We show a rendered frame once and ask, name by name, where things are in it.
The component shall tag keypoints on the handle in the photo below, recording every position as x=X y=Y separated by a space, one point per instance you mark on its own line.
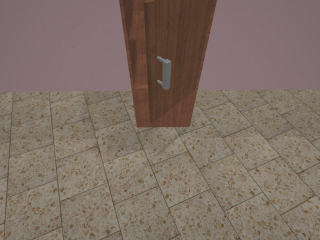
x=166 y=73

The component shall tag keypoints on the cupboard door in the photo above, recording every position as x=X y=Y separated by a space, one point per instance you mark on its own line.
x=175 y=30

